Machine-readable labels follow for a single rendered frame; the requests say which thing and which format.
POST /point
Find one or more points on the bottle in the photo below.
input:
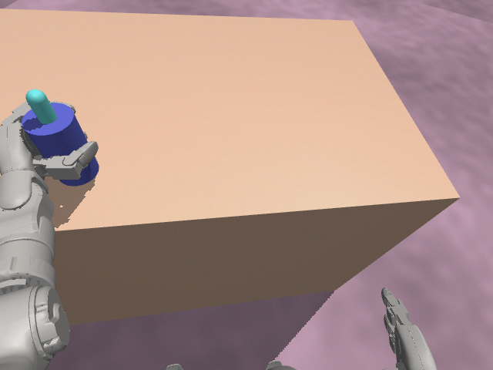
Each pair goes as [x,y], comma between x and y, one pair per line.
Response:
[55,131]

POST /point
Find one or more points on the left robot arm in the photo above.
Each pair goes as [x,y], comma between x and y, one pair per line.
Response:
[33,325]

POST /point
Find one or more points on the left robot hand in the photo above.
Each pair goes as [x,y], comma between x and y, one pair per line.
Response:
[18,152]

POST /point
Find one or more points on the right robot hand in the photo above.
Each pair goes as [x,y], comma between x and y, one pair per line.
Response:
[406,339]

